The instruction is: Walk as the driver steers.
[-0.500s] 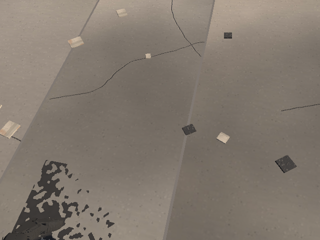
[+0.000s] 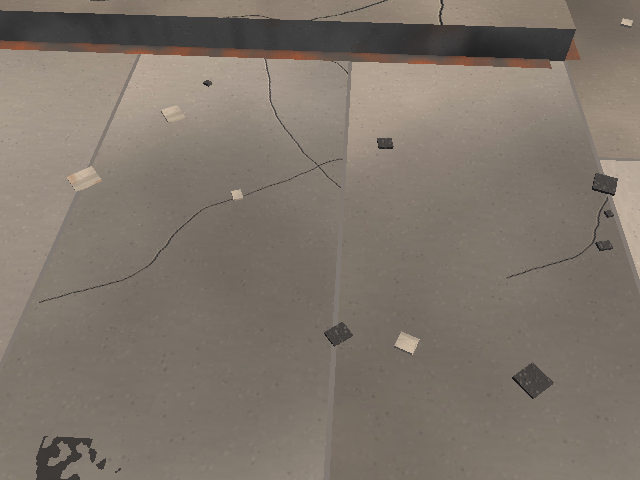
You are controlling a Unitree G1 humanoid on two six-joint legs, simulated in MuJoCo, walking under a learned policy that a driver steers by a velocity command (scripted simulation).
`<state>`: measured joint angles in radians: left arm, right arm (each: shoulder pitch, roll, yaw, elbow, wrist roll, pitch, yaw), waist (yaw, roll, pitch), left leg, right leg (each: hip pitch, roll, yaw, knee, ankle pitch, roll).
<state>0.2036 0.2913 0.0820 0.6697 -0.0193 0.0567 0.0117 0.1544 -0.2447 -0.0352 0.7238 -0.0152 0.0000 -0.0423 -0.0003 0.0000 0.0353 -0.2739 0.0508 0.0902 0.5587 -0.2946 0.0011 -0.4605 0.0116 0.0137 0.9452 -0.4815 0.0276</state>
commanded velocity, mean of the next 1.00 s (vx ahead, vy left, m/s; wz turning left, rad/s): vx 0.00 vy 0.00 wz -0.90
